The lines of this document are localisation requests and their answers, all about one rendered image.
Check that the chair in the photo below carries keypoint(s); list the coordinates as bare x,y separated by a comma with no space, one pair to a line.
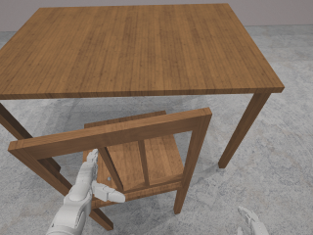
139,154

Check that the robot left hand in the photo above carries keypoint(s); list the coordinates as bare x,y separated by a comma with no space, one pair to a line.
88,174

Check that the table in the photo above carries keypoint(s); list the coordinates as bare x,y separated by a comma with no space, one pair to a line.
135,51

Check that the robot right hand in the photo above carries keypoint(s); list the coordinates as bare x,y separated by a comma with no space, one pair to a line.
256,227

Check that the robot left forearm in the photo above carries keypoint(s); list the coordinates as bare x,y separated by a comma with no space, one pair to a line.
71,217

